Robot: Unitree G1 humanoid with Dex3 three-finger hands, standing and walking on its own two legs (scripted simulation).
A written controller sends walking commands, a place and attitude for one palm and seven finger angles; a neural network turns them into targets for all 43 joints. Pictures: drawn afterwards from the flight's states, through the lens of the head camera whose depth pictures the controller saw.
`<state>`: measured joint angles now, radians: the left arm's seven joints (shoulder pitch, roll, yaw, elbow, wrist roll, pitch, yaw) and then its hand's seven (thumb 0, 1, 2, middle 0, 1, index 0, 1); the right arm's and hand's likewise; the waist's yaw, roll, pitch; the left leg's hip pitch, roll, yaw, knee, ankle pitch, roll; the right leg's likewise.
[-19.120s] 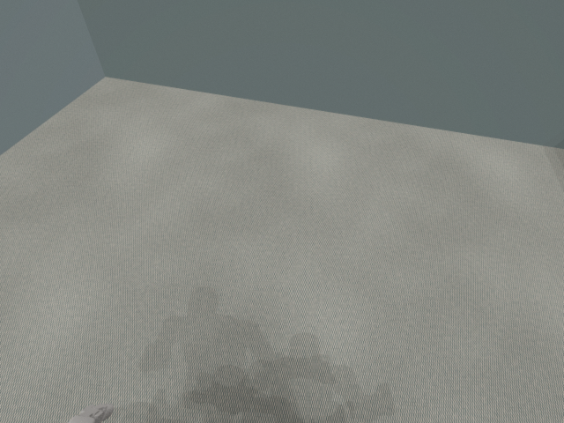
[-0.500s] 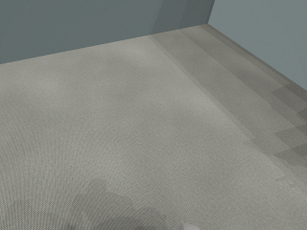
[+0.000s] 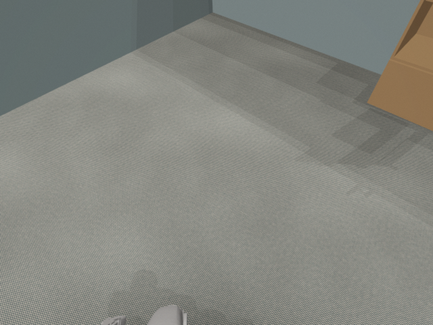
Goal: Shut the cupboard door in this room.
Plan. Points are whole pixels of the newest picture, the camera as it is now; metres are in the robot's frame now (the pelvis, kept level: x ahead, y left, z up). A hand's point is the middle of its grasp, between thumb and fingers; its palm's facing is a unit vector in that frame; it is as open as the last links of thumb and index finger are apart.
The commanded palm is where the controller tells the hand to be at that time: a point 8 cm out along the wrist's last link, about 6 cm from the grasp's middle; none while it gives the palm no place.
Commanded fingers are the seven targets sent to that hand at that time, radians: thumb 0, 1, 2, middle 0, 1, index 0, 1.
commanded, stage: turn or walk to find it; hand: left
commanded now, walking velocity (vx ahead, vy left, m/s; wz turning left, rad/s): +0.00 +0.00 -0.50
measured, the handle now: out of the picture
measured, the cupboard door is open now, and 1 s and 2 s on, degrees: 80 80 80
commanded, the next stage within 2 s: stand and wait in 1.32 s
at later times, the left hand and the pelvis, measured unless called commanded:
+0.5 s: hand out of the picture +0.08 +0.27 -0.18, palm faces -0.15 -0.96 -0.21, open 7.4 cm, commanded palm none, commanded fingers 0.00 0.90 0.90 -0.20 -0.30 -0.20 -0.30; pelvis -0.02 +0.06 +0.00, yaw -14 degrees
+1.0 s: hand out of the picture +0.13 +0.12 -0.15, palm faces -0.46 -0.86 -0.24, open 7.3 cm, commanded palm none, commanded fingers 0.00 0.90 0.90 -0.20 -0.30 -0.20 -0.30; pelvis -0.01 -0.02 +0.00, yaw -30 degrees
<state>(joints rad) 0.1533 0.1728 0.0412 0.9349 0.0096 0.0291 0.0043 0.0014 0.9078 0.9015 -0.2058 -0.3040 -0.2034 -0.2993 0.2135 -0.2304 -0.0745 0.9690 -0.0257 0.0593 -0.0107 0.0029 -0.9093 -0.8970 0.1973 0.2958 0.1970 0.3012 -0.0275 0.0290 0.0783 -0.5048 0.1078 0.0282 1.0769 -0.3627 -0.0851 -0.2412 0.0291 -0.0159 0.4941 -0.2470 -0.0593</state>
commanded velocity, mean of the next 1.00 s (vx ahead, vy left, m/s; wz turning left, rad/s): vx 0.12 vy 0.00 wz -0.49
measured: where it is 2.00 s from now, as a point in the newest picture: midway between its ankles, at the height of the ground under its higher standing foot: (260, 316)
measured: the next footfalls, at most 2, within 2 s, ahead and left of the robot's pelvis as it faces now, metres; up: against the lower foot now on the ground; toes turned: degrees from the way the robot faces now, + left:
left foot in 0.26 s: +0.04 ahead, +0.15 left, +0.00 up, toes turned -4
right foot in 0.80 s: -0.05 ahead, -0.09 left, +0.00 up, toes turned -31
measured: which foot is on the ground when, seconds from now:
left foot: up 0.00-0.24, down 0.26-0.78, up 0.80-1.00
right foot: down 0.00-0.28, up 0.30-0.78, down 0.80-1.00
